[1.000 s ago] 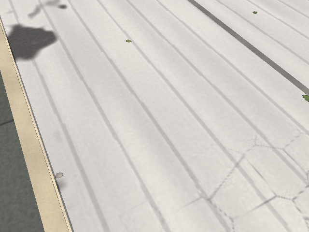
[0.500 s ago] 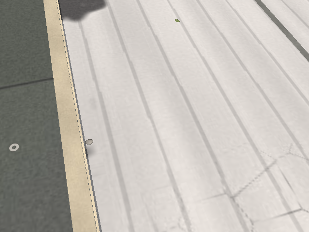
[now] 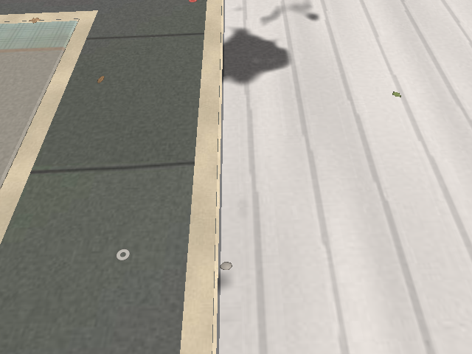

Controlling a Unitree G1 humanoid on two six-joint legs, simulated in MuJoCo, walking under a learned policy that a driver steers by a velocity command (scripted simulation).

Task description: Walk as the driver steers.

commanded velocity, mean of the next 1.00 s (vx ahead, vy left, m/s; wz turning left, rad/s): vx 0.48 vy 0.00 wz -0.14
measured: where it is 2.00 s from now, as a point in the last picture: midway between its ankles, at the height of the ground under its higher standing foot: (301, 206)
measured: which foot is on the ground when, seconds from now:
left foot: up 0.00-0.30, down 0.32-0.86, up 0.88-1.00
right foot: down 0.00-0.34, up 0.36-0.82, down 0.84-1.00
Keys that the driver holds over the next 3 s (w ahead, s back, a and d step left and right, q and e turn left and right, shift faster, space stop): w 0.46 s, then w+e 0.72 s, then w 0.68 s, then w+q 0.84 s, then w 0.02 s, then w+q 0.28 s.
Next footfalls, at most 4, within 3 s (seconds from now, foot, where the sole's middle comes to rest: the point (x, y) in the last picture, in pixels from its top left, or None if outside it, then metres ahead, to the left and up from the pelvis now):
0.32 left None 0.32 0.16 -0.78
0.84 right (289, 323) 0.62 -0.08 -0.78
1.32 left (246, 236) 0.94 0.05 -0.78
1.84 right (340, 200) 1.09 -0.29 -0.78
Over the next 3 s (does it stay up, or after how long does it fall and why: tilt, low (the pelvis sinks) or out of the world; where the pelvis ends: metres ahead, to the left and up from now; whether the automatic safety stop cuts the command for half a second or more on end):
stays up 1.61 -0.31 -0.01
